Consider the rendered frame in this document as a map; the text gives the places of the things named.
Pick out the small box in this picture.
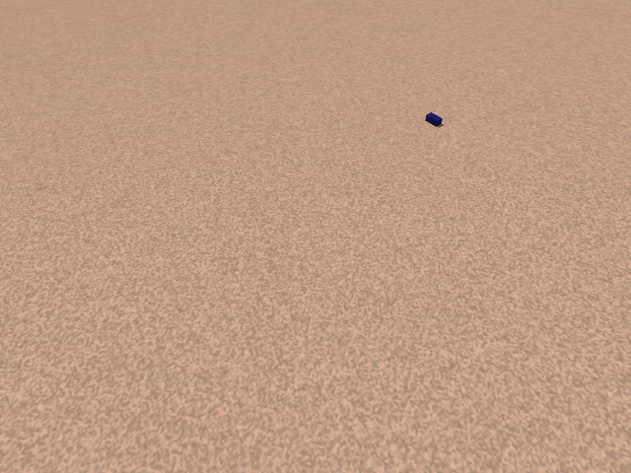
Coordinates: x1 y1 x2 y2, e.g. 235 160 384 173
425 112 443 127

